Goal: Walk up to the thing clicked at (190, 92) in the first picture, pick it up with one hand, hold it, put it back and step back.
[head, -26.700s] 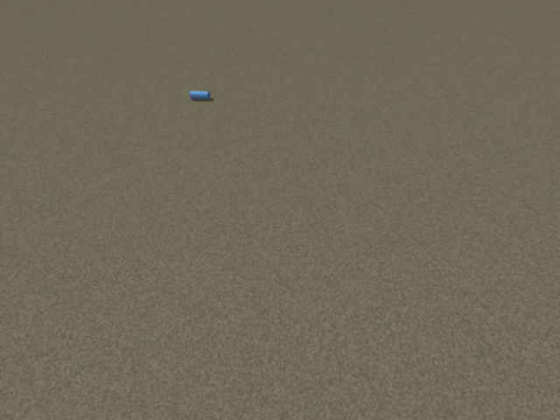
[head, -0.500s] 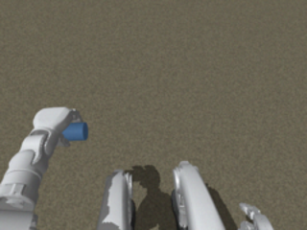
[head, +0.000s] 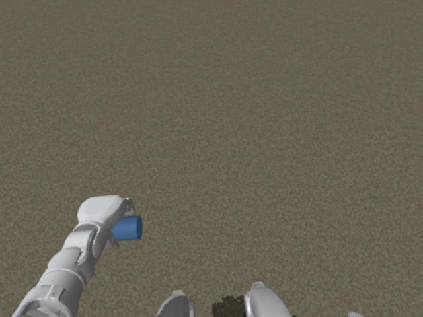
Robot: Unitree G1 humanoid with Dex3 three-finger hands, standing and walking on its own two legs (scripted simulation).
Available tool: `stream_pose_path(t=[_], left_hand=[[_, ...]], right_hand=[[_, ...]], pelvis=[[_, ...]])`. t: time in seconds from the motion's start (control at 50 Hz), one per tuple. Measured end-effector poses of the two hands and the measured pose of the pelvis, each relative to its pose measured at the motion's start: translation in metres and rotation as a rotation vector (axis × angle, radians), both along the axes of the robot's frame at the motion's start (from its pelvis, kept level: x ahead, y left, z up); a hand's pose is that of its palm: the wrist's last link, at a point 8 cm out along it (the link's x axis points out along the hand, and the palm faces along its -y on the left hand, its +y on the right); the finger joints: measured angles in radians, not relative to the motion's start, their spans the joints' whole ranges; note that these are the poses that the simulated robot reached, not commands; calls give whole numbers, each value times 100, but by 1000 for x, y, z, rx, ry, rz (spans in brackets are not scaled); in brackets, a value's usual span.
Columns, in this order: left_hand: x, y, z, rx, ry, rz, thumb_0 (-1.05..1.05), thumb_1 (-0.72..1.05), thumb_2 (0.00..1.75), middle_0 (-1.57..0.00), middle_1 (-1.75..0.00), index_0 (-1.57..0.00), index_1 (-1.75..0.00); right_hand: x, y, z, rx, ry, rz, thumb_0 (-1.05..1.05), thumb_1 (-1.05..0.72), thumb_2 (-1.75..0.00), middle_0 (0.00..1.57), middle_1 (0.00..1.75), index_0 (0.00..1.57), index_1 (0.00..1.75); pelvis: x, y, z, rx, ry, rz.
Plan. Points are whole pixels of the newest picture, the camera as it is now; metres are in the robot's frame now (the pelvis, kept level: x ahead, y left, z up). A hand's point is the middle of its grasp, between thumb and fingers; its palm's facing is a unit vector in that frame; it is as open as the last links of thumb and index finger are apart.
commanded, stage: lift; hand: left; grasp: from above
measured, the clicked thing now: (111, 229) +0.34 +0.24 -0.12
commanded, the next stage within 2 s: hold in 0.30 s
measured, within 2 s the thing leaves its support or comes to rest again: neither
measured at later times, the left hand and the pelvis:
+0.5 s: hand (98, 213) +0.34 +0.23 -0.02, palm faces -0.49 -0.05 -0.87, open 8.3 cm; pelvis +0.04 +0.01 +0.06, yaw +0 degrees
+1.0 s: hand (93, 210) +0.33 +0.23 +0.01, palm faces -0.49 -0.03 -0.87, open 8.3 cm; pelvis +0.04 +0.00 +0.07, yaw +0 degrees
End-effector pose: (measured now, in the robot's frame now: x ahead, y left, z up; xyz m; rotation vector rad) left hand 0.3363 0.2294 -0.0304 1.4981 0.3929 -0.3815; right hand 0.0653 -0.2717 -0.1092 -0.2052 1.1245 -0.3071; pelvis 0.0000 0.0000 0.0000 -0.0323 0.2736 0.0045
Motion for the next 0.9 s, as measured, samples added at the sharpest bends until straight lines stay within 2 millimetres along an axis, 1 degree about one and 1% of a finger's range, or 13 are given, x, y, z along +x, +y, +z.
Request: stream_pose_path(t=[0.18,0.38,0.64,0.78,0.9], left_hand=[[7,-2,32,-1,-9,22,-1,25,32,-81,-43,-84,-40],[11,1,58,-9,10,24,-1,25,33,-81,-43,-84,-40],[14,4,80,-2,17,-11,-1,25,33,-82,-41,-84,-38],[13,4,91,-2,13,-11,-1,25,32,-82,-40,-85,-36],[9,1,97,-2,18,-21,-1,26,31,-83,-38,-85,-35]], right_hand=[[17,6,27,22,-8,4,1,-90,-89,20,30,20,30],[43,12,48,39,-40,9,1,-90,-89,20,30,20,30],[69,12,64,36,-77,17,1,-90,-89,20,30,20,30],[75,12,68,43,-95,20,1,-90,-89,20,30,20,29],[77,13,71,51,-109,23,1,-90,-89,20,30,20,29]], pelvis=[[16,2,30,7,-49,-3],[32,4,51,11,-95,-3],[44,7,64,14,-131,-5],[46,7,68,16,-151,-7],[44,5,71,20,-166,-11]])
